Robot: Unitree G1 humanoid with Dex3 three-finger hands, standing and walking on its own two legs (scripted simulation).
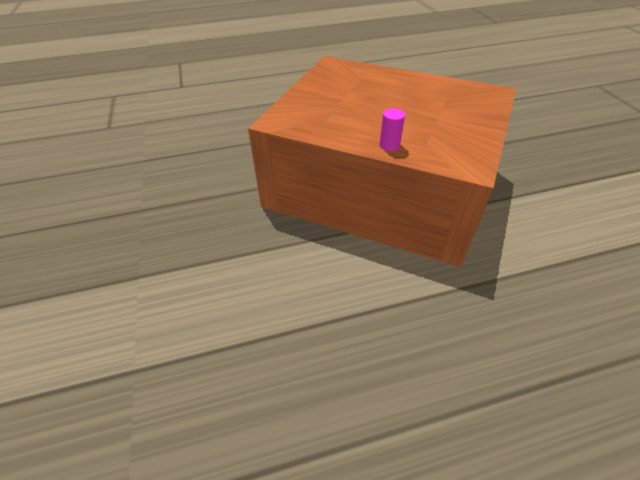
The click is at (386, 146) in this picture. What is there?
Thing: squat round
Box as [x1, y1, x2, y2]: [380, 108, 404, 150]
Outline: 399,109 392,108 387,109 383,112 380,136 380,146 383,149 394,150 399,147 404,118 404,113
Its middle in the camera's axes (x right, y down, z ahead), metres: +0.27 -0.42 +1.42
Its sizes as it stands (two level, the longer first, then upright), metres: 0.077 0.077 0.129
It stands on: a support 0.42 m high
